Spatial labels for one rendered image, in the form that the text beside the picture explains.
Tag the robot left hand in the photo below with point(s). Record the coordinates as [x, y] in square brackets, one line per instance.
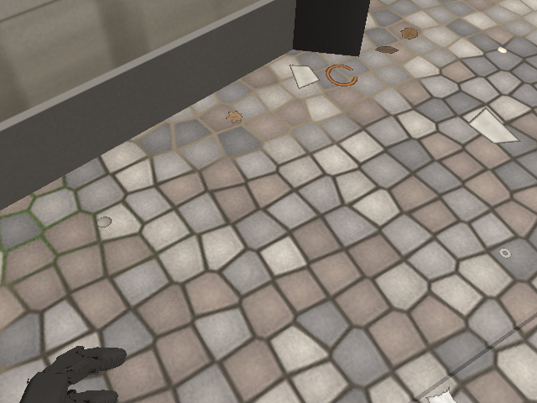
[51, 385]

